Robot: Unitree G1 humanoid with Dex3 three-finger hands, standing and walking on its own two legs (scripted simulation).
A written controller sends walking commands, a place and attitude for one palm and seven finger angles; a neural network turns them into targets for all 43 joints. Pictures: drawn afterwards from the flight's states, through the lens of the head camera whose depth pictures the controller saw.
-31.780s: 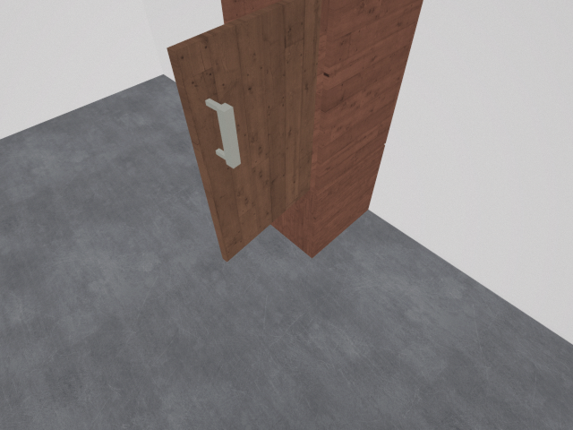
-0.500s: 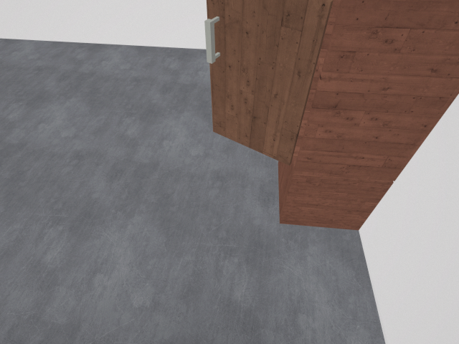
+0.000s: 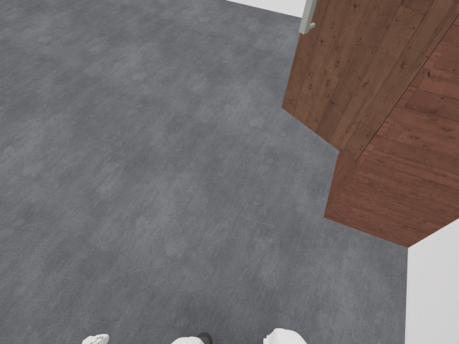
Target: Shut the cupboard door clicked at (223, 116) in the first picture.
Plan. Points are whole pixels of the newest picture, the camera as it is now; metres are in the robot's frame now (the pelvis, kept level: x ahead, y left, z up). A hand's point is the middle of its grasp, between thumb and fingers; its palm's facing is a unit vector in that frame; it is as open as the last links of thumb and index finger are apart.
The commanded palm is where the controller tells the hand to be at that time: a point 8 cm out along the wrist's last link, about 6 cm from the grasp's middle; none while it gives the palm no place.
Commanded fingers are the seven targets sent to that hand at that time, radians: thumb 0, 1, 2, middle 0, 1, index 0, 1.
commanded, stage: walk to a spot facing it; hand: left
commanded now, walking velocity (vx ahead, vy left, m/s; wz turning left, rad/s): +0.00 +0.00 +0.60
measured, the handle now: (313, 7) +0.96 -0.21 +0.08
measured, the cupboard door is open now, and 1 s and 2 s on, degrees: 62 62 62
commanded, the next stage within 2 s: turn to face it in 1.58 s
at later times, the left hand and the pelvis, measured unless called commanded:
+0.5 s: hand out of the picture -0.02 +0.18 -0.18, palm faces +0.36 -0.90 -0.25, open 7.4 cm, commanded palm none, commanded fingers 0.00 0.90 0.90 -0.20 -0.30 -0.20 -0.30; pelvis +0.01 -0.03 -0.02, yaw +21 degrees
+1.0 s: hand out of the picture +0.05 +0.17 -0.15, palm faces +0.61 -0.74 -0.27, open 7.4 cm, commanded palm none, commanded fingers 0.00 0.90 0.90 -0.20 -0.30 -0.20 -0.30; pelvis +0.13 -0.03 +0.00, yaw +39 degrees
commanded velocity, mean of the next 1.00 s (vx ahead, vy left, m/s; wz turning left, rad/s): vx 0.20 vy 0.00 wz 0.60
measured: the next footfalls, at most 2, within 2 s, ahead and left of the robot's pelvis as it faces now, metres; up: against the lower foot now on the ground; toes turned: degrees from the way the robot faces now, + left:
right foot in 0.16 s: +0.03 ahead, -0.17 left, +0.00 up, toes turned +8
left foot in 0.50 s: +0.01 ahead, +0.11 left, +0.00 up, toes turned +25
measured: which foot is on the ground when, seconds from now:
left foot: down 0.00-0.14, up 0.16-0.48, down 0.50-0.84, up 0.86-1.00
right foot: up 0.00-0.14, down 0.16-0.50, up 0.52-0.82, down 0.84-1.00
